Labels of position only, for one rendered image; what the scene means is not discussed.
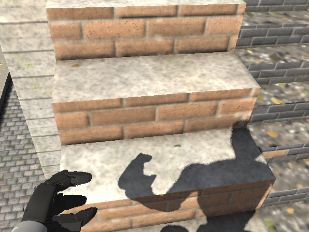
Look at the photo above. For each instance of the robot left forearm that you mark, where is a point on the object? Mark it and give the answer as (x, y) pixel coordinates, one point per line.
(29, 226)

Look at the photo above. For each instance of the robot left hand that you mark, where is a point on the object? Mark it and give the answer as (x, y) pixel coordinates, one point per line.
(45, 204)

